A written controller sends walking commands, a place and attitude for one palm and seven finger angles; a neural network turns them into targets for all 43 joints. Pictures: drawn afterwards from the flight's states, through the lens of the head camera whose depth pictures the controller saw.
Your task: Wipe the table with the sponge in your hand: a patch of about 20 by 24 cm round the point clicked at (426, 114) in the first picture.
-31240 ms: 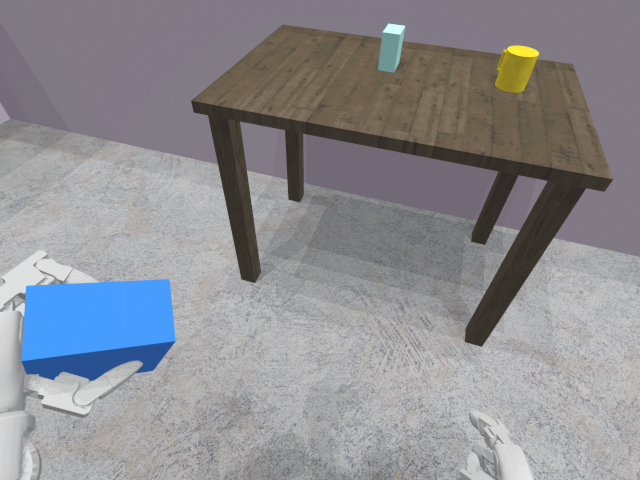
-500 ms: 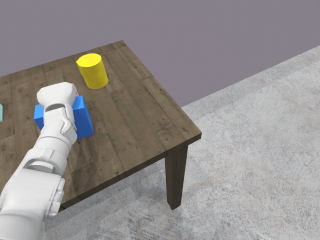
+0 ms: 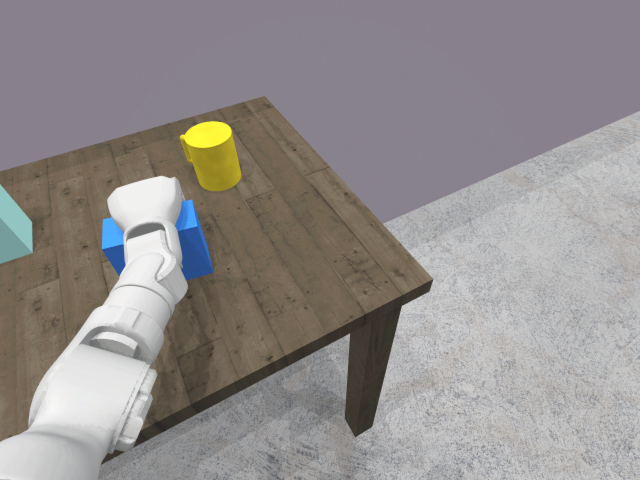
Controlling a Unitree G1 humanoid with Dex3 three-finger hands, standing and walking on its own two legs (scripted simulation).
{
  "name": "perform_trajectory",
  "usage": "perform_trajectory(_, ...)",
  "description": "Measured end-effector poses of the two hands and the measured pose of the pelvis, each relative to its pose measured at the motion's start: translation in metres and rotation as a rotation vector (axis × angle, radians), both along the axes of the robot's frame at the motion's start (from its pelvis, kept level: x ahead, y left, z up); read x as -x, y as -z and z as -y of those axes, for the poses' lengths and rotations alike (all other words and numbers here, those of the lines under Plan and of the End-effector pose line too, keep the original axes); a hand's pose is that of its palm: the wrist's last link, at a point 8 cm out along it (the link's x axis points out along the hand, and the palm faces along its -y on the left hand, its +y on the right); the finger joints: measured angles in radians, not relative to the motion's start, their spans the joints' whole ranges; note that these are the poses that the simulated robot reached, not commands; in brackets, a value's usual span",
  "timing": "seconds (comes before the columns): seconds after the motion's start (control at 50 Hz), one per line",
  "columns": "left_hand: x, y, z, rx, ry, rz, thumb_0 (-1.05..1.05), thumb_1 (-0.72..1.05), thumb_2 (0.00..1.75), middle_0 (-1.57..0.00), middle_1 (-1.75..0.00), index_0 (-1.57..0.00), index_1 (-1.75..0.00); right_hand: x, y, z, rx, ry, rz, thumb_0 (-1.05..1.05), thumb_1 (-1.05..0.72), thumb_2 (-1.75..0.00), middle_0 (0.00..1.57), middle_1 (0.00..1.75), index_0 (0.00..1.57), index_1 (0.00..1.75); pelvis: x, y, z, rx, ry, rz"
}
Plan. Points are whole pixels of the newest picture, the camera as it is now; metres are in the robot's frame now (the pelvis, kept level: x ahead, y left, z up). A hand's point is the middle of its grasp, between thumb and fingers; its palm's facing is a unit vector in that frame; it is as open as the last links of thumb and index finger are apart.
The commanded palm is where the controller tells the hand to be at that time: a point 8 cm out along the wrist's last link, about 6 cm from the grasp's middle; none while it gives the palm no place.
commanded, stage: wipe back along the third lane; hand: left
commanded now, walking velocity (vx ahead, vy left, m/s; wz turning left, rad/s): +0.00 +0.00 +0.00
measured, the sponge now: (165, 255) +0.42 +0.24 +0.04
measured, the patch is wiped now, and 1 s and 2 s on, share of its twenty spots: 0.95 1.00 1.00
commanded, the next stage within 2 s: slide back across to the middle lane in 1.38 s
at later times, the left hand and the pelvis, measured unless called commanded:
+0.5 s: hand (164, 249) +0.40 +0.22 +0.08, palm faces +0.06 -0.05 -1.00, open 9.9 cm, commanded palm +0.34 +0.20 +0.11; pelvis +0.03 +0.02 +0.00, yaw +2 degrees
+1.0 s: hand (176, 292) +0.33 +0.19 +0.08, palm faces +0.09 -0.08 -0.99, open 9.8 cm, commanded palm +0.28 +0.17 +0.11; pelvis +0.00 +0.00 +0.00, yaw +0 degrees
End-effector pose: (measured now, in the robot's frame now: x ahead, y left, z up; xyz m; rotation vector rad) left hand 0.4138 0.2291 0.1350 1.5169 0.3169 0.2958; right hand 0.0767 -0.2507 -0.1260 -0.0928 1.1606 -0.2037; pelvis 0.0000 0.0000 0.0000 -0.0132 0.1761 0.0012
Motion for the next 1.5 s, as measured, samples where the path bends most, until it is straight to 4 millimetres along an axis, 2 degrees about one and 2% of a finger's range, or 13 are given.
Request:
perform_trajectory(0.2,0.011,0.0,0.003,-0.004,-0.017,0.037,0.0,-0.49,1.07,-0.71,-1.44,-0.74,-1.43,-0.071,-0.015,-0.028,-0.034,-0.068,0.126,0.01,-0.91,-0.9,0.2,0.3,0.2,0.3,-0.013,-0.002,-0.016,0.004,-0.001,0.028)
perform_trajectory(0.4,0.025,-0.001,0.009,0.006,-0.038,0.048,0.0,-0.48,1.07,-0.7,-1.44,-0.73,-1.44,-0.146,-0.035,-0.055,-0.079,-0.177,0.239,0.01,-0.91,-0.9,0.2,0.3,0.2,0.3,-0.029,-0.002,-0.021,0.005,-0.023,0.051)
perform_trajectory(0.5,0.038,-0.001,0.014,0.019,-0.022,0.064,0.0,-0.47,1.06,-0.69,-1.44,-0.73,-1.44,-0.171,-0.045,-0.065,-0.105,-0.224,0.291,0.01,-0.91,-0.9,0.2,0.3,0.2,0.3,-0.035,-0.001,-0.019,0.005,-0.031,0.068)
perform_trajectory(0.6,0.053,-0.002,0.019,0.033,-0.011,0.081,0.0,-0.47,1.06,-0.69,-1.45,-0.72,-1.44,-0.185,-0.053,-0.07,-0.124,-0.256,0.329,0.01,-0.91,-0.9,0.2,0.3,0.2,0.3,-0.035,-0.001,-0.017,0.004,-0.032,0.088)
perform_trajectory(0.68,0.065,-0.001,0.026,0.034,-0.002,0.088,0.01,-0.47,1.06,-0.69,-1.45,-0.72,-1.43,-0.187,-0.057,-0.07,-0.137,-0.268,0.351,0.01,-0.91,-0.9,0.2,0.3,0.2,0.3,-0.032,-0.001,-0.014,0.002,-0.029,0.102)
perform_trajectory(0.78,0.08,-0.001,0.033,0.046,0.003,0.093,0.01,-0.47,1.06,-0.68,-1.45,-0.73,-1.43,-0.181,-0.058,-0.067,-0.145,-0.268,0.366,0.01,-0.91,-0.9,0.2,0.3,0.2,0.3,-0.026,0.0,-0.009,-0.003,-0.019,0.119)
perform_trajectory(1.02,0.113,-0.002,0.049,0.041,-0.011,0.094,0.02,-0.47,1.06,-0.68,-1.45,-0.73,-1.42,-0.144,-0.053,-0.04,-0.133,-0.226,0.358,0.01,-0.91,-0.9,0.2,0.3,0.2,0.3,-0.003,0.0,0.005,-0.017,-0.005,0.161)
perform_trajectory(1.24,0.124,0.0,0.057,0.031,-0.026,0.064,0.01,-0.47,1.06,-0.69,-1.44,-0.74,-1.41,-0.117,-0.046,-0.01,-0.103,-0.176,0.352,0.01,-0.91,-0.9,0.2,0.3,0.2,0.3,0.011,0.0,0.021,-0.027,0.0,0.178)
perform_trajectory(1.36,0.126,0.001,0.061,0.019,-0.02,0.063,0.01,-0.46,1.06,-0.68,-1.44,-0.73,-1.41,-0.115,-0.041,0.001,-0.102,-0.166,0.352,0.01,-0.91,-0.9,0.2,0.3,0.2,0.3,0.009,0.0,0.027,-0.03,-0.001,0.173)
perform_trajectory(1.5,0.13,0.001,0.061,0.036,-0.017,0.077,0.01,-0.46,1.05,-0.68,-1.45,-0.73,-1.42,-0.129,-0.041,0.003,-0.11,-0.175,0.364,0.02,-0.91,-0.9,0.2,0.3,0.2,0.3,0.0,0.0,0.031,-0.029,0.003,0.171)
